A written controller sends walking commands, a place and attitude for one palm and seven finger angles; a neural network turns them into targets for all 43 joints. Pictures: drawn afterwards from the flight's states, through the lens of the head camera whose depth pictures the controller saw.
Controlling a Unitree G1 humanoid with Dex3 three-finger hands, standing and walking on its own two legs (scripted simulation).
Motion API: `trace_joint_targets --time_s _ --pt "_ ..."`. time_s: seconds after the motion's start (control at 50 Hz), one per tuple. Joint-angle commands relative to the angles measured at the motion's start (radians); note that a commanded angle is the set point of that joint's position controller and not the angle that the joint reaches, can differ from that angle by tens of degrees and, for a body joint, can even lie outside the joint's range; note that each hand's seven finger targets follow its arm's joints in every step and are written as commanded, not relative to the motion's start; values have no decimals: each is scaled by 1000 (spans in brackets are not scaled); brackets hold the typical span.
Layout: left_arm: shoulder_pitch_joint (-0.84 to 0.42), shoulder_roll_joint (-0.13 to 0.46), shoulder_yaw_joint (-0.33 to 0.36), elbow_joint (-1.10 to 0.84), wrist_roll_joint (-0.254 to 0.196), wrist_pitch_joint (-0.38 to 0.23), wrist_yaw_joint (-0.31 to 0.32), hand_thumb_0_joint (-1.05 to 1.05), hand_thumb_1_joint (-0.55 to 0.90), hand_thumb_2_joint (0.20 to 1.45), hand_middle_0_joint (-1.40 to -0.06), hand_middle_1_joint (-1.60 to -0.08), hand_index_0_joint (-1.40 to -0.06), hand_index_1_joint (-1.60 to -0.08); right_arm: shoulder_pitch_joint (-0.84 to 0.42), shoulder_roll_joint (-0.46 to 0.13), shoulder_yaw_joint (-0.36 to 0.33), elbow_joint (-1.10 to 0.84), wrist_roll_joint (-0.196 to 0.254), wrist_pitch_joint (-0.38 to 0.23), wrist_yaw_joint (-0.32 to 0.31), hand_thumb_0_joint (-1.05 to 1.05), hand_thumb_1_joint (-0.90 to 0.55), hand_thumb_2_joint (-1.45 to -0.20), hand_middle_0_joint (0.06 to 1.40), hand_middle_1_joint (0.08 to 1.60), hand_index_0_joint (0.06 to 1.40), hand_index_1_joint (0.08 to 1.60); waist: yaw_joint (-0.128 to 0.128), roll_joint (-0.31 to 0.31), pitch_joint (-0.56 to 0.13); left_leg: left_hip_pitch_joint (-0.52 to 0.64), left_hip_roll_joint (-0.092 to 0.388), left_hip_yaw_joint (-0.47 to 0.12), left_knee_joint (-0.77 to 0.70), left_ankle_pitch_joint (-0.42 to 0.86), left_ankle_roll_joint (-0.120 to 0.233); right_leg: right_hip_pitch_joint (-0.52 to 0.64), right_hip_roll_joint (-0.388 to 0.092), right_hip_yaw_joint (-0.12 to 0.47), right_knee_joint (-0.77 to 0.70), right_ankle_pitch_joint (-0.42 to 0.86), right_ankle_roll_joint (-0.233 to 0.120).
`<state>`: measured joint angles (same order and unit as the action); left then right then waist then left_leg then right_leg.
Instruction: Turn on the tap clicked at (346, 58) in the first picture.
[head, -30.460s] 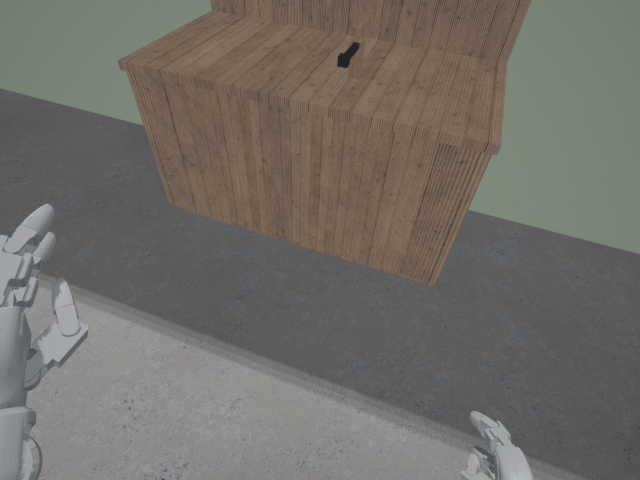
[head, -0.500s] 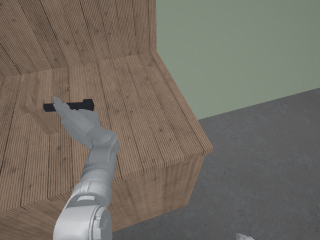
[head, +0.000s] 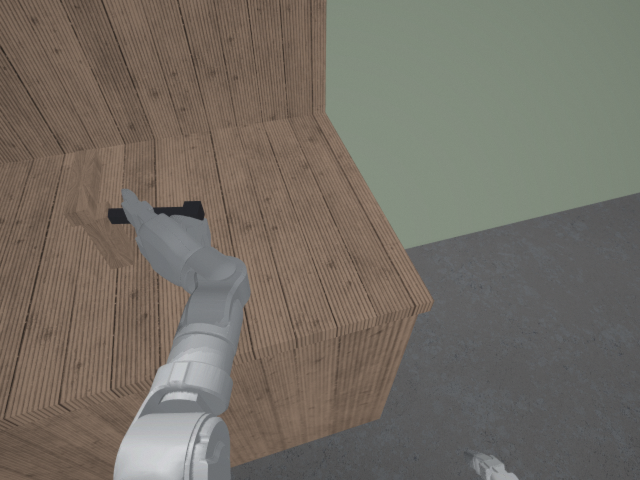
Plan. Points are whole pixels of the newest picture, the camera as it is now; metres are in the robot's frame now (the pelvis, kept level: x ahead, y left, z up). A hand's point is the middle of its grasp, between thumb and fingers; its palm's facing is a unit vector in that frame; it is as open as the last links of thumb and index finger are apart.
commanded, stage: lift the hand up off the lever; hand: left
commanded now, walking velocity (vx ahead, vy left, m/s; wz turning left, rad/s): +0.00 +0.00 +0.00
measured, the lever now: (193, 214) +0.47 +0.21 +0.07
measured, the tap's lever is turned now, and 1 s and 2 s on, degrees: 75 75 75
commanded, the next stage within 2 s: draw the hand back beside the body in 1.34 s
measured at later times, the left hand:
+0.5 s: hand (200, 223) +0.40 +0.17 +0.12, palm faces +0.79 -0.61 -0.10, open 7.8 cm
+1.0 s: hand (194, 219) +0.39 +0.17 +0.14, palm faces +0.79 -0.61 -0.08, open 7.8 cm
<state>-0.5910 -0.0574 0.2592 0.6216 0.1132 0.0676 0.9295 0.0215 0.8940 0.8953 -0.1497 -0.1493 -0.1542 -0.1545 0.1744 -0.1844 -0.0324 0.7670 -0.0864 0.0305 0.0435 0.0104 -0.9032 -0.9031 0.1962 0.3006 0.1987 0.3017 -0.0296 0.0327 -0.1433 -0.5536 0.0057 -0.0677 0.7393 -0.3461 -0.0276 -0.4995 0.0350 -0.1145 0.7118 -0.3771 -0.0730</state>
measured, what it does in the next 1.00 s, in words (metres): stands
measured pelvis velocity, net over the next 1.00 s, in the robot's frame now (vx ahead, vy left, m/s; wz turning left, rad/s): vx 0.00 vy -0.01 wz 0.00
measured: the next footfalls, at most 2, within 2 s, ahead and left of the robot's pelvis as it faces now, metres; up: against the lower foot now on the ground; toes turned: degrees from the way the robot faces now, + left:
none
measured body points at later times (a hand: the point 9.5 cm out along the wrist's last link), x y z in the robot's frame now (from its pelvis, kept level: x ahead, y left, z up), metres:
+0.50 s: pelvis +0.00 -0.01 +0.01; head +0.01 -0.02 +0.46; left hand +0.36 +0.20 +0.13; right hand +0.14 -0.24 -0.11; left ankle +0.01 +0.14 -0.71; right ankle -0.01 -0.07 -0.71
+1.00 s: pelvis +0.00 -0.01 +0.01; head -0.01 -0.03 +0.46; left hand +0.34 +0.19 +0.15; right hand +0.17 -0.23 -0.10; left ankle +0.01 +0.14 -0.71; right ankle -0.01 -0.07 -0.71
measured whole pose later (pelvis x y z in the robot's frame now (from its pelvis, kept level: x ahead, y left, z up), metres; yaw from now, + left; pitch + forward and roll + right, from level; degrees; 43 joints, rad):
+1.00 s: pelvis +0.00 -0.01 +0.01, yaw +0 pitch +4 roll +0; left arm -0.52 -0.08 0.21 0.43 0.06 0.21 0.90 0.02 0.89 0.90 -0.15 -0.15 -0.15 -0.15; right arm 0.11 -0.19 -0.02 0.78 -0.06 0.03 0.01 0.01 -0.90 -0.90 0.20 0.30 0.20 0.30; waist 0.01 0.03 -0.11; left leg -0.39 0.01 -0.06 0.61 -0.29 -0.04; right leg -0.35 0.04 -0.11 0.60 -0.33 -0.08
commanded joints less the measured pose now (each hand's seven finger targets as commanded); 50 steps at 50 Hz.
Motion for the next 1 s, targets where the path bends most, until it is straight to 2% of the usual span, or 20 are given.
trace_joint_targets --time_s 0.0,0.02,0.18,0.22,0.26,0.32,0.36,0.4,0.42,0.44,0.48,0.52,0.6,0.62,0.7,0.82,0.88,0.92,0.94,0.98 --pt "-402 102 -49 -233 28 -41 5 0 900 900 -150 -150 -150 -150 -65 -123 -37 -121 4 -34 -8 0 -900 -900 200 300 200 300 -6 -76 -289 132 -19 47 -51 282 33 182 -47 57 -125 364 50" --pt "-399 139 -17 -233 31 -37 7 0 900 900 -150 -150 -150 -150 -65 -129 -40 -115 4 -33 -12 0 -900 -900 200 300 200 300 0 -74 -279 136 -18 44 -59 275 33 184 -44 57 -134 346 48" --pt "-430 96 -74 -258 21 -30 -2 0 900 900 -150 -150 -150 -150 -79 -124 -37 -111 10 -47 -17 0 -900 -900 200 300 200 300 -11 -66 -263 156 -20 47 -76 244 37 178 -45 61 -156 298 49" --pt "-416 138 -34 -258 20 -26 0 0 900 900 -150 -150 -150 -150 -81 -129 -39 -104 11 -45 -22 0 -900 -900 200 300 200 300 6 -42 -265 161 -22 46 -87 248 35 192 -43 64 -162 299 47" --pt "-411 113 -57 -278 15 -22 -2 0 900 900 -150 -150 -150 -150 -84 -123 -36 -114 12 -45 -20 0 -900 -900 200 300 200 300 3 -51 -279 171 -22 52 -87 270 36 211 -49 63 -159 337 49" --pt "-373 150 -20 -276 18 -12 -2 0 900 900 -150 -150 -150 -150 -85 -129 -41 -112 13 -41 -23 0 -900 -900 200 300 200 300 19 -63 -274 172 -20 50 -96 285 34 233 -47 61 -163 355 47" --pt "-390 90 -79 -302 17 -7 -6 0 900 900 -150 -150 -150 -150 -93 -122 -36 -119 14 -43 -18 0 -900 -900 200 300 200 300 7 -54 -268 190 -18 53 -96 301 33 223 -48 57 -159 370 46" --pt "-357 82 -84 -317 11 2 -8 0 900 900 -150 -150 -150 -150 -99 -122 -37 -124 14 -45 -16 0 -900 -900 200 300 200 300 13 -64 -271 194 -19 58 -94 307 35 236 -52 60 -164 394 50" --pt "-351 134 -39 -319 10 5 -7 0 900 900 -150 -150 -150 -150 -99 -128 -41 -117 16 -41 -21 0 -900 -900 200 300 200 300 24 -72 -269 193 -17 50 -103 306 33 248 -48 59 -169 380 46" --pt "-348 87 -79 -329 5 10 -11 0 900 900 -150 -150 -150 -150 -109 -122 -36 -126 17 -42 -20 0 -900 -900 200 300 200 300 17 -82 -258 195 -19 56 -106 306 35 247 -52 59 -170 389 50" --pt "-378 83 -89 -340 7 15 -9 0 900 900 -150 -150 -150 -150 -118 -120 -34 -122 17 -45 -21 0 -900 -900 200 300 200 300 12 -87 -243 201 -17 55 -108 296 35 236 -53 59 -178 371 50" --pt "-335 136 -40 -344 5 24 -9 0 900 900 -150 -150 -150 -150 -125 -123 -37 -119 19 -40 -26 0 -900 -900 200 300 200 300 33 -77 -244 198 -19 54 -117 292 33 256 -51 64 -186 363 47" --pt "-357 57 -123 -389 12 36 -12 0 900 900 -150 -150 -150 -150 -144 -113 -31 -124 19 -48 -21 0 -900 -900 200 300 200 300 20 -58 -246 230 -16 59 -113 312 32 241 -54 59 -181 376 46" --pt "-345 90 -95 -380 11 42 -14 0 900 900 -150 -150 -150 -150 -145 -118 -35 -118 19 -45 -24 0 -900 -900 200 300 200 300 27 -62 -236 230 -14 53 -121 305 30 244 -50 58 -190 354 43" --pt "-383 44 -135 -372 0 58 -12 0 900 900 -150 -150 -150 -150 -166 -112 -27 -117 24 -54 -27 0 -900 -900 200 300 200 300 18 -87 -217 234 -17 55 -128 281 32 231 -55 62 -203 326 47" --pt "-330 113 -67 -385 -4 79 -10 0 900 900 -150 -150 -150 -150 -178 -112 -27 -119 24 -42 -33 0 -900 -900 200 300 200 300 55 -76 -243 231 -21 53 -145 307 27 289 -58 69 -206 371 46" --pt "-346 77 -99 -401 -4 88 -13 0 900 900 -150 -150 -150 -150 -187 -106 -20 -127 27 -40 -31 0 -900 -900 200 300 200 300 43 -95 -232 237 -21 61 -144 311 32 291 -66 71 -210 400 53" --pt "-321 137 -48 -405 -10 92 -17 0 900 900 -150 -150 -150 -150 -187 -113 -26 -125 27 -37 -36 0 -900 -900 200 300 200 300 54 -102 -236 238 -19 57 -151 309 32 310 -64 75 -220 394 54" --pt "-337 93 -91 -434 -12 92 -23 0 900 900 -150 -150 -150 -150 -195 -106 -19 -133 30 -38 -35 0 -900 -900 200 300 200 300 48 -85 -236 248 -20 62 -155 315 32 309 -67 75 -217 403 54" --pt "-345 84 -106 -445 -11 93 -27 0 900 900 -150 -150 -150 -150 -197 -107 -20 -129 31 -41 -37 0 -900 -900 200 300 200 300 41 -90 -229 254 -19 63 -151 316 34 307 -69 77 -221 413 56"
